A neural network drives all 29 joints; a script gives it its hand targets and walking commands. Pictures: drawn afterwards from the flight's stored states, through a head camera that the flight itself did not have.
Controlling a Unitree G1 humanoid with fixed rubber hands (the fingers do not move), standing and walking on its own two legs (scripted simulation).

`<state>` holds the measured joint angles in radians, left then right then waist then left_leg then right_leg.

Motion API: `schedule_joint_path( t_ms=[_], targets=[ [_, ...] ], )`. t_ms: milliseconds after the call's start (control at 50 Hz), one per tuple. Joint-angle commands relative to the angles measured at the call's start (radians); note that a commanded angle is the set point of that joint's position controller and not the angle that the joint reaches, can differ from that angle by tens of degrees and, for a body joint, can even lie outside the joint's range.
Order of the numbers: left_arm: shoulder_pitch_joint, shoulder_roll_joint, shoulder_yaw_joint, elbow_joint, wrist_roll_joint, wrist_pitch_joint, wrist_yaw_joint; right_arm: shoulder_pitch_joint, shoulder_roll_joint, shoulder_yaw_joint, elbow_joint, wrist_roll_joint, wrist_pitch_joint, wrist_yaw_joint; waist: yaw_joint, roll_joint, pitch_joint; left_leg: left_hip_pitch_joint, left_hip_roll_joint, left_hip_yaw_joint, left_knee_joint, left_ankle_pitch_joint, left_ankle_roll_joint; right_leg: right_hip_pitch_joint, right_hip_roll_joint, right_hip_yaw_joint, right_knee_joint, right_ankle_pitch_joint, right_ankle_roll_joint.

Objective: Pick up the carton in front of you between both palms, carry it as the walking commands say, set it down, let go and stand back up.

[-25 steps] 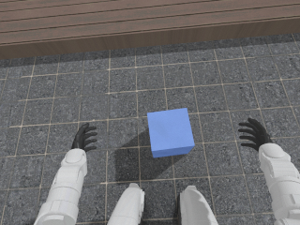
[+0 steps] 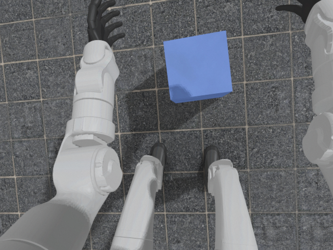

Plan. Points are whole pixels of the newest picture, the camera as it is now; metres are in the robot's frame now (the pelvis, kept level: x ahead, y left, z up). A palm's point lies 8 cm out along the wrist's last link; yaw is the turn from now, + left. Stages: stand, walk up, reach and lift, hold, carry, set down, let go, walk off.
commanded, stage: reach and lift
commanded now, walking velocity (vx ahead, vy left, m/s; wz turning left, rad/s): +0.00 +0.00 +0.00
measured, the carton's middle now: (196, 73) +0.53 -0.02 -0.53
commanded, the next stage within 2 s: none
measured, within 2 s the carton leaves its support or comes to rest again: leaves its support in 1.76 s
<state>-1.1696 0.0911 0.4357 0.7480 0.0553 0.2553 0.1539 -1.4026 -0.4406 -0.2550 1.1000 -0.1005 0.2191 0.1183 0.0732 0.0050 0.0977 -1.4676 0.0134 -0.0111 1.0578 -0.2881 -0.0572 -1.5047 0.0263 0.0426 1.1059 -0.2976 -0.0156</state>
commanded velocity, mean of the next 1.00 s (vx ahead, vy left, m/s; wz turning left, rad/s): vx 0.00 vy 0.00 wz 0.00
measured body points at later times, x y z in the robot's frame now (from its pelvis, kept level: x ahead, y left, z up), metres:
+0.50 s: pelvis +0.01 +0.01 -0.15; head +0.37 -0.01 +0.12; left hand +0.52 +0.19 -0.32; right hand +0.56 -0.20 -0.32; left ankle +0.09 +0.16 -0.62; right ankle +0.09 -0.11 -0.62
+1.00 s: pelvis -0.03 +0.01 -0.28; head +0.36 -0.01 -0.06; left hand +0.52 +0.18 -0.47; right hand +0.57 -0.18 -0.47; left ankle +0.09 +0.15 -0.62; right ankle +0.08 -0.11 -0.62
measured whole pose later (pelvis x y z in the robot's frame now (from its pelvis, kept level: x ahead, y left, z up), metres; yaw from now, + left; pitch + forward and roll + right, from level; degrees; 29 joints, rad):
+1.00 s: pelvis -0.03 +0.01 -0.28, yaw +4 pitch +36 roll +4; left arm -1.49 0.22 0.23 1.05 -0.17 0.09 0.18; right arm -1.64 -0.54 0.00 1.25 0.17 0.08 0.00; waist 0.03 0.04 0.46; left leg -2.20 -0.08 -0.04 2.14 -0.58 -0.11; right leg -2.24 0.02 0.06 2.20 -0.59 0.01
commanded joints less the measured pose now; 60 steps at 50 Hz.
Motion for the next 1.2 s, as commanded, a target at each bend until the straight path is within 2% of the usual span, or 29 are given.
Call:
schedule_joint_path(
  t_ms=[0,120,180,240,300,440,480,560,620,700,800,840,900,1020,1080,1180],
  targets=[
    [-0.172,0.087,0.038,-0.134,0.032,-0.040,-0.007,-0.266,-0.110,-0.040,-0.118,-0.034,-0.032,-0.006,0.010,-0.151,-1.134,0.364,-0.103,0.118,-0.035,0.196,-0.020,0.759,0.041,-0.027,-0.072,0.332,0.044],
    [-0.064,0.023,0.069,-0.124,0.075,-0.118,-0.034,-0.150,0.001,-0.091,-0.138,-0.067,-0.085,-0.017,0.001,-0.158,-1.092,0.127,-0.112,0.101,0.032,0.330,-0.022,0.719,0.024,0.014,0.041,0.643,0.042],
    [-0.025,0.009,0.075,-0.100,0.086,-0.152,-0.041,-0.083,0.028,-0.114,-0.136,-0.083,-0.111,-0.028,-0.016,-0.138,-1.076,0.027,-0.109,0.087,0.104,0.360,-0.027,0.607,0.017,0.023,0.120,0.699,0.040],
    [-0.032,0.011,0.064,-0.075,0.080,-0.176,-0.036,-0.058,0.022,-0.118,-0.136,-0.077,-0.134,-0.046,-0.030,-0.105,-1.072,-0.011,-0.107,0.078,0.214,0.348,-0.034,0.398,0.025,0.009,0.206,0.585,0.043],
    [-0.067,0.024,0.031,-0.063,0.042,-0.188,-0.023,-0.078,-0.014,-0.086,-0.141,-0.030,-0.151,-0.068,-0.039,-0.075,-1.095,-0.008,-0.107,0.071,0.331,0.351,-0.040,0.227,0.034,-0.006,0.291,0.470,0.046],
    [-0.151,0.096,-0.111,-0.056,-0.102,-0.172,0.027,-0.186,-0.142,0.067,-0.152,0.134,-0.151,-0.097,-0.042,-0.087,-1.280,0.036,-0.102,0.078,0.578,0.347,-0.046,0.115,0.033,-0.043,0.532,0.382,0.058],
    [-0.206,0.121,-0.138,-0.064,-0.137,-0.160,0.039,-0.241,-0.172,0.107,-0.151,0.178,-0.145,-0.102,-0.033,-0.088,-1.292,0.039,-0.099,0.084,0.634,0.294,-0.043,0.070,0.028,-0.051,0.580,0.301,0.053],
    [-0.319,0.177,-0.168,-0.059,-0.194,-0.132,0.057,-0.366,-0.208,0.171,-0.144,0.233,-0.118,-0.106,-0.023,-0.140,-1.289,-0.067,-0.092,0.115,0.710,0.124,-0.038,0.111,0.016,-0.057,0.663,0.176,0.049],
    [-0.388,0.192,-0.169,0.006,-0.208,-0.114,0.057,-0.425,-0.213,0.199,-0.075,0.243,-0.099,-0.101,-0.016,-0.147,-1.172,-0.132,-0.082,0.124,0.753,0.004,-0.032,0.040,0.001,-0.056,0.696,0.037,0.046],
    [-0.459,0.201,-0.156,0.106,-0.200,-0.118,0.043,-0.472,-0.219,0.207,0.020,0.232,-0.099,-0.093,-0.021,-0.127,-1.025,-0.174,-0.073,0.121,0.815,-0.065,-0.029,-0.073,-0.015,-0.048,0.744,-0.064,0.039],
    [-0.525,0.224,-0.146,0.194,-0.188,-0.149,0.028,-0.522,-0.233,0.218,0.075,0.230,-0.124,-0.094,-0.029,-0.100,-0.921,-0.206,-0.069,0.112,0.895,-0.051,-0.028,-0.135,-0.029,-0.030,0.821,-0.056,0.037],
    [-0.557,0.241,-0.157,0.197,-0.194,-0.165,0.027,-0.556,-0.240,0.220,0.051,0.238,-0.138,-0.099,-0.041,-0.091,-0.916,-0.192,-0.068,0.105,0.924,-0.030,-0.023,-0.156,-0.029,-0.030,0.849,-0.034,0.037],
    [-0.594,0.250,-0.179,0.185,-0.203,-0.186,0.033,-0.577,-0.254,0.232,0.027,0.265,-0.157,-0.109,-0.041,-0.051,-0.956,-0.160,-0.071,0.109,0.969,0.055,-0.024,-0.116,-0.029,-0.019,0.894,0.049,0.033],
    [-0.547,0.228,-0.254,0.190,-0.270,-0.209,0.032,-0.513,-0.222,0.259,0.046,0.290,-0.178,-0.136,-0.080,-0.066,-1.020,-0.150,-0.083,0.109,1.023,0.166,-0.021,-0.023,-0.022,-0.019,0.939,0.202,0.034],
    [-0.500,0.225,-0.254,0.211,-0.273,-0.210,0.040,-0.490,-0.194,0.274,0.031,0.304,-0.177,-0.140,-0.059,-0.078,-1.036,-0.159,-0.089,0.112,1.020,0.169,-0.018,-0.012,-0.020,-0.023,0.942,0.207,0.036],
    [-0.482,0.223,-0.212,0.238,-0.234,-0.209,0.040,-0.465,-0.163,0.269,0.060,0.292,-0.168,-0.130,-0.040,-0.083,-0.914,-0.237,-0.089,0.108,0.997,0.087,-0.017,-0.106,-0.020,-0.021,0.922,0.105,0.037]
  ],
)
